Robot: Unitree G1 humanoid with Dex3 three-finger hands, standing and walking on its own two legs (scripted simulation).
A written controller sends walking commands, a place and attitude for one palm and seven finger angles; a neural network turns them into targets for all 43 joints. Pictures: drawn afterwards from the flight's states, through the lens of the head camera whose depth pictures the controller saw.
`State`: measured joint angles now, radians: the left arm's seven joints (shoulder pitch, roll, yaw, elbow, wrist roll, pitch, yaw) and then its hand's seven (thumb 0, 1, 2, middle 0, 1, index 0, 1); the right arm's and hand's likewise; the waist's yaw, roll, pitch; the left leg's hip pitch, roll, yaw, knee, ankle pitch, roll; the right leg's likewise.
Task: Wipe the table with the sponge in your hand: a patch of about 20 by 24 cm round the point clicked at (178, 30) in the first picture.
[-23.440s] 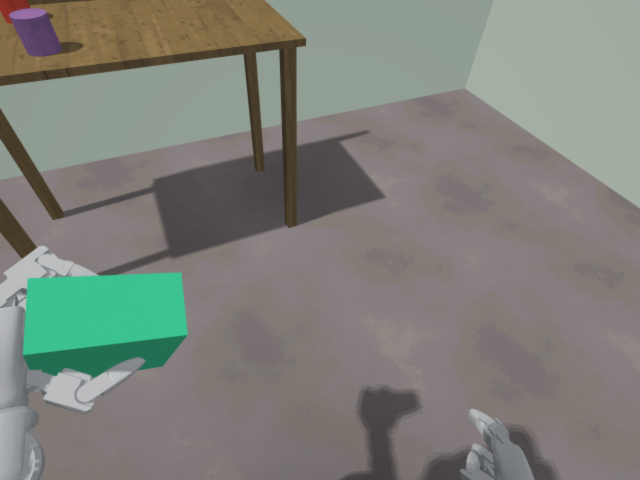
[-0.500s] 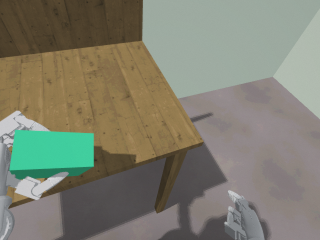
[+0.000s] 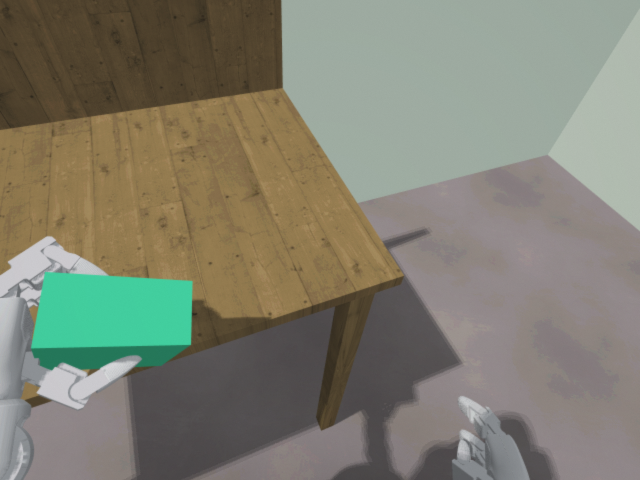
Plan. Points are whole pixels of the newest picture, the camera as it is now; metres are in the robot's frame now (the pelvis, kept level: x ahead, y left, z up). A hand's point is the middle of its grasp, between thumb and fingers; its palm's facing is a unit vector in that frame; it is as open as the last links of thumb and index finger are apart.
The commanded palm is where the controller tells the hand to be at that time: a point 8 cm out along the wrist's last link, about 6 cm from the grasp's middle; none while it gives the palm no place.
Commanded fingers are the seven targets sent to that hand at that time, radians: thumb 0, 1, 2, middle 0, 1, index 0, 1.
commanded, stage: come to a stop and stand still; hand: left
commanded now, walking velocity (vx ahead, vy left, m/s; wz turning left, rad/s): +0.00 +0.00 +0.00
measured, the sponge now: (134, 327) +0.23 +0.21 +0.12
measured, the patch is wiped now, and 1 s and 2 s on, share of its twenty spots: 0.00 0.00 0.00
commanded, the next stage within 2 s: look again from close up in 0.46 s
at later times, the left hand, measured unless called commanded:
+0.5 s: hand (73, 302) +0.23 +0.25 +0.16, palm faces +0.39 -0.84 -0.38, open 10.0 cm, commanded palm +0.17 +0.28 +0.18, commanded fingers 0.00 0.10 1.30 -1.20 -1.60 -1.20 -1.60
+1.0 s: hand (57, 286) +0.23 +0.26 +0.18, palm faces +0.40 -0.80 -0.44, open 10.0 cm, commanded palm +0.16 +0.29 +0.18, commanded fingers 0.00 0.10 1.30 -1.20 -1.60 -1.20 -1.60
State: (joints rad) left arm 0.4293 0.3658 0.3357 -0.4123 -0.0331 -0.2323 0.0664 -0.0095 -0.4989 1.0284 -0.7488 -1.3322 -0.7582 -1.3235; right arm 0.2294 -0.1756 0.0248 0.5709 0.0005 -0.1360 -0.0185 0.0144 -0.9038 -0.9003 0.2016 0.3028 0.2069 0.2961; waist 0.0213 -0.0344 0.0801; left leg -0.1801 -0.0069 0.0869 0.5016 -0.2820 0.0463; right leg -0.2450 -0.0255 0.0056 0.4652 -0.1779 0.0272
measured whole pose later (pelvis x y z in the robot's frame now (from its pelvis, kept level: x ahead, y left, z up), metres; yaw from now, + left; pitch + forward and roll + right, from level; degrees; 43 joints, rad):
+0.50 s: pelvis +0.01 +0.00 +0.00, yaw +1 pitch -2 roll -1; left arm 0.41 0.36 0.37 -0.47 -0.03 -0.23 0.10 -0.01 -0.50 1.03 -0.75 -1.34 -0.75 -1.33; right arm 0.20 -0.19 0.01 0.58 0.00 -0.16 -0.01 0.01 -0.90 -0.90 0.20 0.30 0.21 0.30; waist 0.03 -0.04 0.10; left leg -0.17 0.00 0.07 0.48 -0.28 0.04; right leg -0.22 -0.02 -0.01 0.42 -0.16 0.02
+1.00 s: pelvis +0.01 +0.00 +0.00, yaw +3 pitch -2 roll -1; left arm 0.30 0.45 0.35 -0.45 0.00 -0.22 0.08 -0.01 -0.50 1.03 -0.74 -1.34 -0.75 -1.33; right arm 0.24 -0.20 0.03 0.54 0.00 -0.13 -0.05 0.01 -0.91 -0.90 0.20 0.30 0.20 0.30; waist 0.05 -0.04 0.09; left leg -0.19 -0.02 0.04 0.51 -0.29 0.04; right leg -0.23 -0.02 -0.01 0.49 -0.22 0.02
